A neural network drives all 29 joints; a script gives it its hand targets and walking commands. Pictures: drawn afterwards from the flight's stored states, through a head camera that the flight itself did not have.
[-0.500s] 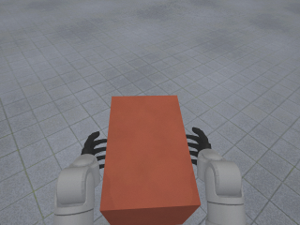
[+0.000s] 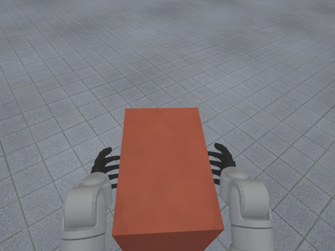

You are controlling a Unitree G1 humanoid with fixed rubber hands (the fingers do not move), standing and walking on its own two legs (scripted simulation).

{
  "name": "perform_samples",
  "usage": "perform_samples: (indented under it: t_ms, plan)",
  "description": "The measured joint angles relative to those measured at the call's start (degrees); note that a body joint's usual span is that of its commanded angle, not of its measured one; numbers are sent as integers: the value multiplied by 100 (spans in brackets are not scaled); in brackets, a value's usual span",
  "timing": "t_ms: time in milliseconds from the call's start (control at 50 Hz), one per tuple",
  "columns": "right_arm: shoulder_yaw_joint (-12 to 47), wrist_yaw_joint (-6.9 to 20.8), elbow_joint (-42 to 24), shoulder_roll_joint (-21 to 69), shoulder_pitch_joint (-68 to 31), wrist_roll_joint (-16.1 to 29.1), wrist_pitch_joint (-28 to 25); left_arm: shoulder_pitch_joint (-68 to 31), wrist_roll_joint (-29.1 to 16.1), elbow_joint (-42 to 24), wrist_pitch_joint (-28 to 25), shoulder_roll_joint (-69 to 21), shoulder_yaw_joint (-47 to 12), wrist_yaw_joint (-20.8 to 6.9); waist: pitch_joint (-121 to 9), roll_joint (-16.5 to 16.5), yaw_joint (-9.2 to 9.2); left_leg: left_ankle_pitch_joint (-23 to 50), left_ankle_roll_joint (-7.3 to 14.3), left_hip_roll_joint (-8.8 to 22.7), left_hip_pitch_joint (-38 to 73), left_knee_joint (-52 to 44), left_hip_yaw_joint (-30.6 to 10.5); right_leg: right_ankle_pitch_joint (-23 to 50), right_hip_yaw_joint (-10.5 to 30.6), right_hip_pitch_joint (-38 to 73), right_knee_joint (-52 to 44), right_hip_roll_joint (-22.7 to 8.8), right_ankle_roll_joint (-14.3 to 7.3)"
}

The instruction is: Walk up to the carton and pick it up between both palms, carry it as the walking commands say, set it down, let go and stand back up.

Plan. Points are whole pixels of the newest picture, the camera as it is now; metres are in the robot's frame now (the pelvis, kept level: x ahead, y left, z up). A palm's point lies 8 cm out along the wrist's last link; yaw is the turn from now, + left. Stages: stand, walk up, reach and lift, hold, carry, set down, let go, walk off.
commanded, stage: carry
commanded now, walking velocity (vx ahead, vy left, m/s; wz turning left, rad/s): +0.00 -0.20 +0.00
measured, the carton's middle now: (163, 178) +0.32 +0.01 +0.01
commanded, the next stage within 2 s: none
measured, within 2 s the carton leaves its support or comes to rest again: neither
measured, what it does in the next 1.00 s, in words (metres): steps to the right: right foot, then left foot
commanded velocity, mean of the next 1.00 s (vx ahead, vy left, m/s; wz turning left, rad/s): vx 0.00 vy -0.20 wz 0.00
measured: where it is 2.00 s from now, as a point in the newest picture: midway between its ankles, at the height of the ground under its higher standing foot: outside the picture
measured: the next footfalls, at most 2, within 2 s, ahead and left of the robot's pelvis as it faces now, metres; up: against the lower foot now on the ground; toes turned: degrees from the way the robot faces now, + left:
right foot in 0.08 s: +0.04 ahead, -0.18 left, +0.00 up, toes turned -6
left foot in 0.36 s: -0.02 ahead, +0.00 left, +0.00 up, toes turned +10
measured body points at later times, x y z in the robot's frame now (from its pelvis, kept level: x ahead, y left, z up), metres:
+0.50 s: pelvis -0.07 -0.13 +0.00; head -0.06 -0.11 +0.45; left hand +0.21 +0.02 +0.06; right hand +0.23 -0.26 +0.07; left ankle -0.06 -0.01 -0.73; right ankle -0.05 -0.24 -0.70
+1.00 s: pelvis -0.15 -0.26 +0.00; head -0.14 -0.24 +0.45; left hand +0.15 -0.11 +0.06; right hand +0.15 -0.39 +0.07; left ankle -0.14 -0.15 -0.74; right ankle -0.11 -0.34 -0.70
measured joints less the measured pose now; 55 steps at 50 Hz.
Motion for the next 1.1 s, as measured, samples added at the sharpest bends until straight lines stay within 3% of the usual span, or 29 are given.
perform_samples:
  t_ms: [60, 100, 120, 180, 220, 300, 360, 380, 420, 460, 500, 580, 620, 640, 660, 720, 800, 860, 920, 960, 1020, 1100]
  plan:
    - [-3, 24, -136, 19, -70, -67, -18, -86, -24, -95, -52, -18, 43, 3, 8, 141, 50, 83, -198, 234, -150, 68, -122, 122, -38, 520, -953, -84, 101]
    - [-34, 44, -172, 26, -116, -114, -30, -151, -11, -83, -92, -36, 53, -5, 3, 201, 70, 76, -361, 374, -285, 231, -211, 961, -155, 857, -1752, -66, 139]
    - [-69, 54, -172, 19, -107, -130, -42, -167, 11, -10, -136, -46, 22, -20, 9, 267, 65, 14, -382, 421, -366, 350, -290, 1178, -205, 795, -1704, 3, 93]
    - [-165, 65, -138, -4, -2, -132, 5, -216, 55, 254, -144, -57, -76, -35, 4, 161, -21, -1436, -279, 141, -722, 1436, -399, 955, -262, 581, -1410, -26, -153]
    - [-190, 46, -126, -12, 23, -95, 43, -222, 58, 319, -124, -59, -88, -41, 41, 79, -114, -1659, -190, -90, -877, 2108, -352, 929, -285, 513, -1379, -48, -261]
    - [-195, -42, -211, -13, 23, 42, 37, -236, 87, 210, -105, -63, -84, -54, 81, -4, -251, -1463, -70, -393, -706, 1987, -118, 1041, -383, 372, -1363, 30, -402]
    - [-194, -67, -168, -4, -14, 75, -1, -246, 142, 183, -105, -65, -71, -69, 5, -43, -290, -702, 135, -491, -104, 580, 70, 1069, -503, 247, -1280, 174, -486]
    - [-164, -72, -97, 4, -19, 77, -42, -233, 153, 185, -114, -57, -39, -73, -9, -172, -281, -368, 290, -519, -51, 371, 106, 1057, -495, 196, -1207, 155, -479]
    - [-88, -70, 63, 6, -30, 63, -72, -121, 136, 177, -107, -32, -2, -68, -27, -216, -223, -256, 329, -422, -68, 348, 112, 373, -381, -8, -611, 216, -290]
    - [-38, -68, 129, 3, -17, 62, -36, -38, 109, 144, -51, -14, -1, -50, -6, -158, -134, -190, 240, -287, 2, 191, 103, 102, -182, -183, 157, 217, -179]
    - [-28, -51, 115, 3, -14, 30, -2, -36, 58, 124, -12, -9, 1, -11, 5, -85, -53, -50, 133, -164, 37, 7, 66, 75, -54, -151, 290, 100, -76]
    - [-36, 4, -58, 25, -98, -62, -14, -140, -15, -26, -44, -31, 53, 35, 36, 106, 32, 132, -94, 127, -107, -30, -76, -52, 26, 332, -527, -69, 91]
    - [-39, 20, -132, 34, -131, -116, -17, -194, -9, -55, -75, -44, 66, 26, 15, 155, 52, 149, -246, 252, -233, 83, -161, 354, -79, 803, -1477, -116, 127]
    - [-67, 31, -138, 37, -160, -138, -25, -227, -1, -30, -104, -54, 67, 21, 26, 211, 60, 138, -330, 338, -305, 182, -218, 941, -146, 894, -1785, -61, 146]
    - [-101, 40, -138, 30, -149, -152, -35, -239, 21, 41, -149, -64, 35, 7, 33, 278, 56, 64, -353, 385, -389, 311, -296, 1158, -195, 834, -1740, 8, 98]
    - [-186, 48, -103, 5, -39, -150, 10, -276, 57, 298, -158, -72, -62, -4, 32, 169, -26, -1411, -257, 104, -753, 1452, -410, 951, -249, 626, -1451, -24, -150]
    - [-204, -31, -150, -6, -9, -32, 68, -276, 65, 298, -120, -73, -68, -20, 117, 46, -204, -1543, -128, -296, -895, 2309, -262, 981, -317, 503, -1419, -22, -330]
    - [-207, -94, -190, -1, -27, 51, 38, -304, 106, 232, -124, -81, -55, -40, 104, -14, -268, -1371, -20, -480, -606, 1772, -88, 1045, -408, 385, -1385, 69, -434]
    - [-191, -105, -91, 13, -67, 59, -9, -308, 165, 229, -123, -77, -26, -56, 8, -121, -286, -548, 192, -540, -20, 336, 83, 1038, -510, 233, -1235, 184, -505]
    - [-120, -102, 76, 19, -77, 41, -61, -221, 159, 236, -129, -55, 18, -55, 2, -215, -234, -317, 303, -475, -62, 313, 88, 445, -404, 41, -722, 222, -297]
    - [-50, -98, 165, 15, -62, 34, -8, -104, 105, 187, -49, -27, 22, -19, 44, -128, -90, -121, 227, -266, 30, 82, 73, 70, -116, -187, 307, 199, -131]
    - [-65, -29, 42, 30, -118, -48, 5, -173, -15, 51, -29, -38, 53, 80, 76, 27, 34, 128, 23, -1, -19, -119, -29, -55, 66, 87, -37, -43, 75]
